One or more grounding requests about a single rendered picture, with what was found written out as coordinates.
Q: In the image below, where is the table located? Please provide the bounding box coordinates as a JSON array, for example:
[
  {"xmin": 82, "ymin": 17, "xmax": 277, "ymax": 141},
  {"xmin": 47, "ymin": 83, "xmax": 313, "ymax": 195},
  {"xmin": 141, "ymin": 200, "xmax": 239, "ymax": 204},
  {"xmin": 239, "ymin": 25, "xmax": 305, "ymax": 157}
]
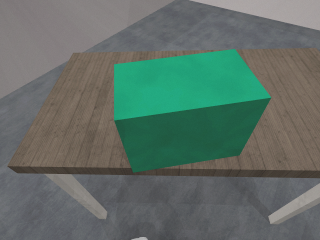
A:
[{"xmin": 7, "ymin": 48, "xmax": 320, "ymax": 225}]

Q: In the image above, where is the carton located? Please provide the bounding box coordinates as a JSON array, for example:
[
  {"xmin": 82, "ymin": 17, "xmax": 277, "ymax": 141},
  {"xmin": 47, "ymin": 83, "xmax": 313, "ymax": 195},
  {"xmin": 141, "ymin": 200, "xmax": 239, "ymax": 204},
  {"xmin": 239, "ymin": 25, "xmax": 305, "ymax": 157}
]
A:
[{"xmin": 114, "ymin": 49, "xmax": 271, "ymax": 173}]

